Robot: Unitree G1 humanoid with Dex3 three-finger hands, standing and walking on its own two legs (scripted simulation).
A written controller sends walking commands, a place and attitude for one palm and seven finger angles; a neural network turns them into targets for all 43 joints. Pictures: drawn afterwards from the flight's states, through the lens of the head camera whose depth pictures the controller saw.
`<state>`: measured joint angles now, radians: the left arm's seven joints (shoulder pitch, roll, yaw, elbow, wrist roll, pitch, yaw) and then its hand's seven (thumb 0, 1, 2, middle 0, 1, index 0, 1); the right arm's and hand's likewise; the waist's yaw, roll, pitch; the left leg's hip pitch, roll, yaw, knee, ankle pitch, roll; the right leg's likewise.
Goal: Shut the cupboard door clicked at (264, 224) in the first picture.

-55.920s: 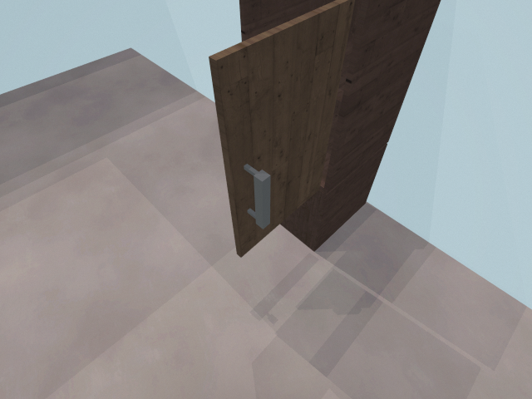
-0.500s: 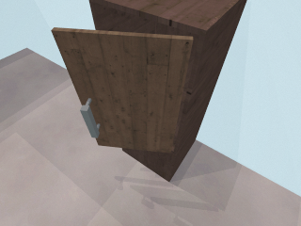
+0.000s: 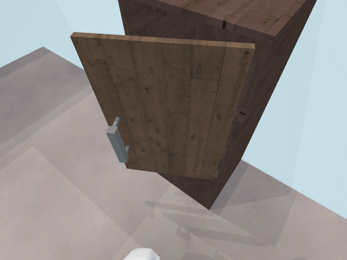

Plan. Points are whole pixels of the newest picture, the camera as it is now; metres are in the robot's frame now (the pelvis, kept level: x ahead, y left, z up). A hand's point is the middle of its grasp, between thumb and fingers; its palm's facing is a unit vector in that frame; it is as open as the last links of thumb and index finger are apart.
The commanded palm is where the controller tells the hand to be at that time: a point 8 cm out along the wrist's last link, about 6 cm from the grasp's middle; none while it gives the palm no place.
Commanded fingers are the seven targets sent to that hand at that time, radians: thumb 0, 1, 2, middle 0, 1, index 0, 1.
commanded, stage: come to a stop and stand still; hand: left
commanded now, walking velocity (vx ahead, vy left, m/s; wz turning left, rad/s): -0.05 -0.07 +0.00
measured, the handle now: (120, 140) +0.45 +0.22 -0.08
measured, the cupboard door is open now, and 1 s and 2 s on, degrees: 28 28 28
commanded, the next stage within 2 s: look again from close up in 0.88 s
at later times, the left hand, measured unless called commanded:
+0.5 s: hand out of the picture +0.06 +0.21 -0.16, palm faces -0.01 -0.96 -0.27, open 7.4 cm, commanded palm none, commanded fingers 0.00 0.90 0.90 -0.20 -0.30 -0.20 -0.30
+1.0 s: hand out of the picture +0.05 +0.21 -0.17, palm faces -0.01 -0.98 -0.20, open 7.3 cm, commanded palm none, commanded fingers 0.00 0.90 0.90 -0.20 -0.30 -0.20 -0.30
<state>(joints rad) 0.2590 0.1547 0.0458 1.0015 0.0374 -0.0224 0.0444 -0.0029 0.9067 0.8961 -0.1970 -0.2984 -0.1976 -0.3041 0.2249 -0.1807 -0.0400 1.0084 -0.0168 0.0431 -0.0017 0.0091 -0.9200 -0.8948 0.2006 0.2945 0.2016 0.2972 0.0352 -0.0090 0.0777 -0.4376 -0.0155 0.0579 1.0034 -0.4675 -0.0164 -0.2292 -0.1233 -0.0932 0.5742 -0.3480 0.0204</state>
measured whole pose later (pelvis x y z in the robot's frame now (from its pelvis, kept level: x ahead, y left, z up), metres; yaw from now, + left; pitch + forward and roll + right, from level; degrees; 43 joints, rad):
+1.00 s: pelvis +0.02 +0.03 +0.00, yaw -1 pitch -1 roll +0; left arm 0.27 0.19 -0.01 1.04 0.01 -0.01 0.03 0.00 0.91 0.90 -0.20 -0.30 -0.20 -0.30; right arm 0.30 -0.15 0.02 1.09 -0.02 -0.01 -0.02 0.01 -0.91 -0.90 0.20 0.29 0.20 0.30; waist -0.01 -0.02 0.03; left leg -0.20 0.03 0.06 0.47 -0.26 -0.01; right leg -0.16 0.03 -0.09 0.46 -0.28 -0.05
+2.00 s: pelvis -0.02 +0.06 -0.10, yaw +1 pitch +12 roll +2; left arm 0.39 0.18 0.09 0.20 -0.25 -0.57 -0.35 0.00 0.91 0.90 -0.37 -0.49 -0.38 -0.50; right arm 0.18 -0.27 -0.07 0.52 0.03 -0.25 0.02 0.01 -0.91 -0.90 0.20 0.29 0.20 0.30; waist 0.00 -0.05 -0.16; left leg -0.89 -0.04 0.07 1.20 -0.53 0.05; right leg -0.94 0.00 -0.06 1.22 -0.50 -0.07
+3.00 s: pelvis -0.01 +0.09 -0.11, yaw +2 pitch +19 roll -4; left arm 0.40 0.27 0.13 -0.02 -0.28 -0.43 -0.32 0.01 0.90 0.90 -1.25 -1.45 -1.25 -1.46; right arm 0.20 -0.23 0.02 0.45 0.02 -0.17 -0.03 0.01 -0.91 -0.89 0.20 0.30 0.21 0.30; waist 0.01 0.02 -0.18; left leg -1.06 -0.03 0.01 1.31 -0.59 0.08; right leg -1.05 0.01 -0.12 1.24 -0.53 -0.04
